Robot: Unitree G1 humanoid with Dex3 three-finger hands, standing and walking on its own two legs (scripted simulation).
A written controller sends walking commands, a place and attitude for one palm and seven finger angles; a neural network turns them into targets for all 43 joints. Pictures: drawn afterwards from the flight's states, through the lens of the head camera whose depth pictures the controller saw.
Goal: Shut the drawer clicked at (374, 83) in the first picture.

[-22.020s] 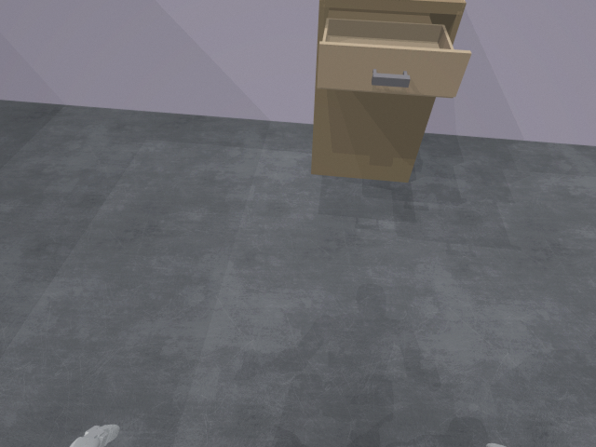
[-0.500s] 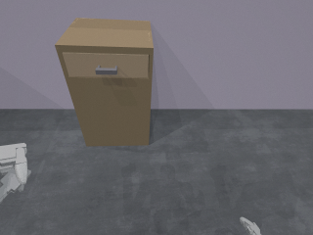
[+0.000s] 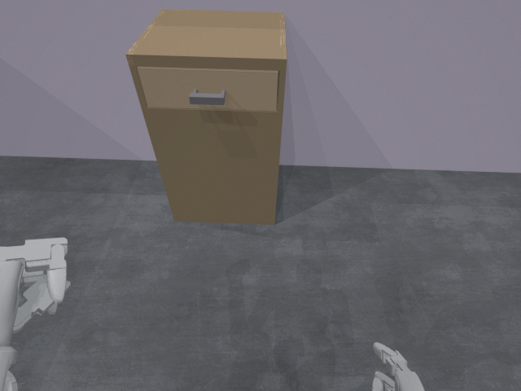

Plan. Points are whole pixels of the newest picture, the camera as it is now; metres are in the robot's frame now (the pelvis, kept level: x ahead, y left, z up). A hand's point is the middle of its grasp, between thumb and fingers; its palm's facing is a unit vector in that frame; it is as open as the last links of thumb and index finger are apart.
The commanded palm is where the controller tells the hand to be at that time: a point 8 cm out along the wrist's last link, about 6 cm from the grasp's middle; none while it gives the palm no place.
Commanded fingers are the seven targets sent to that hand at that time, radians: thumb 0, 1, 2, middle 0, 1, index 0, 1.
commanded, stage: let the arm hang, fingers relaxed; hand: left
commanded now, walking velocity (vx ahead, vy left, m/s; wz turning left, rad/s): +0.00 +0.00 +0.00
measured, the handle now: (208, 95) +0.98 +0.22 -0.04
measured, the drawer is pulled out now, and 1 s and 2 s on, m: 0.00 0.00 0.00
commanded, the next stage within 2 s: look to check the result in 1.06 s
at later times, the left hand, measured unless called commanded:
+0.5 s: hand out of the picture -0.05 +0.20 -0.15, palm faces +0.05 -0.97 -0.22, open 4.9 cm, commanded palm none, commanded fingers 0.00 0.90 0.90 -0.28 -0.39 -0.28 -0.39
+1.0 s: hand out of the picture +0.01 +0.19 -0.16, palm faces +0.04 -0.98 -0.19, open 7.3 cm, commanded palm none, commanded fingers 0.00 0.90 0.90 -0.20 -0.30 -0.20 -0.30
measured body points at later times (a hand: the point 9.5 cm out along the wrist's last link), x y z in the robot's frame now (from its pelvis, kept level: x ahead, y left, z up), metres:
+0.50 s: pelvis +0.01 +0.01 +0.02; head +0.03 +0.01 +0.47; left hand -0.05 +0.25 -0.14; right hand -0.01 -0.21 -0.14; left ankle +0.03 +0.13 -0.72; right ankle +0.04 -0.10 -0.72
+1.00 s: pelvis +0.01 +0.02 +0.02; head +0.02 +0.01 +0.47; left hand +0.01 +0.24 -0.14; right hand -0.02 -0.18 -0.15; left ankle +0.03 +0.13 -0.72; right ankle +0.04 -0.10 -0.72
